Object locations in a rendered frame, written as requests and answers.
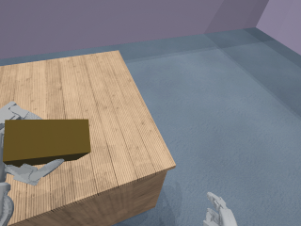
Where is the table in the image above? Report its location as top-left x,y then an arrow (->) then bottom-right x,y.
0,50 -> 176,226

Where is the robot left hand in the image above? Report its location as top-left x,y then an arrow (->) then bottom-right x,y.
0,101 -> 65,186

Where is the robot right hand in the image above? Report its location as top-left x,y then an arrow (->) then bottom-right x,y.
203,191 -> 238,226

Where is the sponge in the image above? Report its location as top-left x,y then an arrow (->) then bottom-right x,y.
3,119 -> 91,168

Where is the left robot forearm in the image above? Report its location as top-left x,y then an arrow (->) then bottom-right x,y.
0,182 -> 14,226

